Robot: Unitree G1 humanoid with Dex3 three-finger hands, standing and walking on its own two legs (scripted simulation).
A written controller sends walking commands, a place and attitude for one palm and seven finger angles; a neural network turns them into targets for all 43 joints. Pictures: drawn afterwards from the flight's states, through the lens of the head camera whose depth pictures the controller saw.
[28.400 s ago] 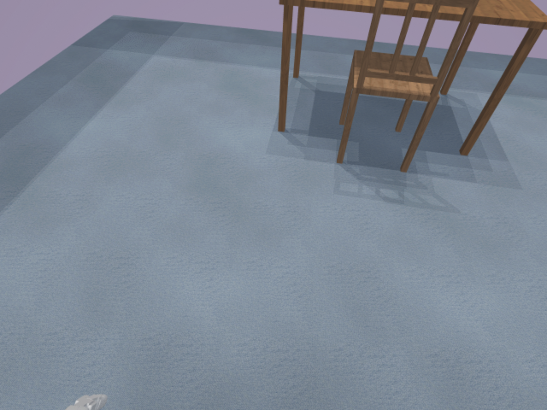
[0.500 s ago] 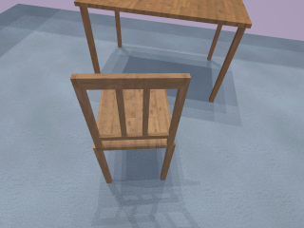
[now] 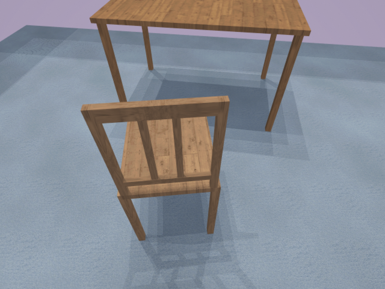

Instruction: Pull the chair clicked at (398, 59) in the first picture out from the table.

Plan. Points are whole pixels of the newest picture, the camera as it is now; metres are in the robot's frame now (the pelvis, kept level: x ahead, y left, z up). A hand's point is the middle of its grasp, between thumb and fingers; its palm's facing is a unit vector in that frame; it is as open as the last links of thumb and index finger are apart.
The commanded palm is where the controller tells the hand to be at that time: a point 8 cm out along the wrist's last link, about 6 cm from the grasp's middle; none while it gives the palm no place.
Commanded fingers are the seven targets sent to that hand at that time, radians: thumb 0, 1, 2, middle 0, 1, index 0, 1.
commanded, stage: let the arm hang, fingers relaxed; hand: left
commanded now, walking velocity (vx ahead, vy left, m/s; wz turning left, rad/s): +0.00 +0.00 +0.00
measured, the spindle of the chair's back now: (149, 152) +0.51 +0.17 -0.08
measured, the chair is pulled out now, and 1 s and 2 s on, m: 0.65 0.65 0.65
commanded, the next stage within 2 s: look to check the result in 0.18 s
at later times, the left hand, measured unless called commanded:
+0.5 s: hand out of the picture -0.01 +0.14 -0.17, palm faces +0.05 -0.98 -0.17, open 7.3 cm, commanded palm none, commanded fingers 0.00 0.90 0.90 -0.20 -0.30 -0.20 -0.30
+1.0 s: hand out of the picture +0.00 +0.15 -0.17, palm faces +0.05 -0.99 -0.16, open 7.3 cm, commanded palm none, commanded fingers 0.00 0.90 0.90 -0.20 -0.30 -0.20 -0.30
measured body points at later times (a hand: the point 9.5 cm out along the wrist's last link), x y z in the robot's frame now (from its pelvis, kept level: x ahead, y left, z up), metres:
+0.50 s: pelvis +0.01 -0.01 +0.00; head +0.02 -0.01 +0.45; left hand -0.01 +0.20 -0.16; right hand -0.02 -0.21 -0.16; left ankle +0.04 +0.12 -0.74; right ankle +0.01 -0.09 -0.74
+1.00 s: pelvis +0.01 -0.01 +0.00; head +0.02 -0.01 +0.45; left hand -0.01 +0.20 -0.16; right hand -0.02 -0.20 -0.16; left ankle +0.04 +0.12 -0.74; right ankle +0.01 -0.09 -0.74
